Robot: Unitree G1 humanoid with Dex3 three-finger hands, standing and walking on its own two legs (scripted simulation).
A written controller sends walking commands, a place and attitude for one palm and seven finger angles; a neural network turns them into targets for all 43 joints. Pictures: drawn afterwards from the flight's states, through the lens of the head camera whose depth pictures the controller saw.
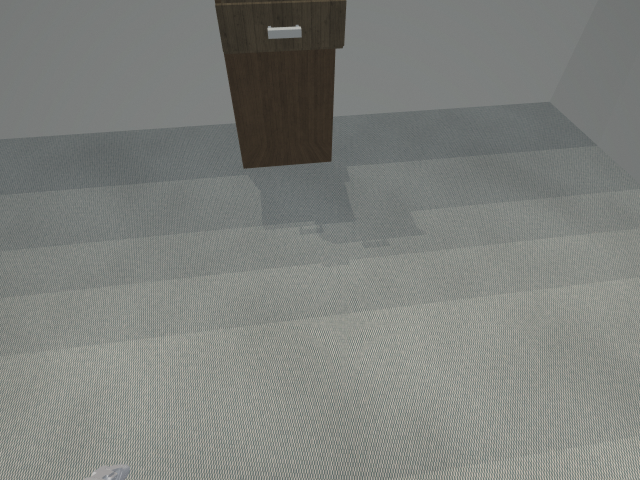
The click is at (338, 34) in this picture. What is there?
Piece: drawer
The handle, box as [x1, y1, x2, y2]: [267, 25, 301, 38]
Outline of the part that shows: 301,29 298,25 296,25 295,27 272,28 268,26 268,38 300,37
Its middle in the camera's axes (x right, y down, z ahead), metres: -0.12 -0.68 +1.25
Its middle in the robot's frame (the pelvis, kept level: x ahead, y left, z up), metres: +1.39 +0.18 +0.01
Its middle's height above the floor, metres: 0.78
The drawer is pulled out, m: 0.29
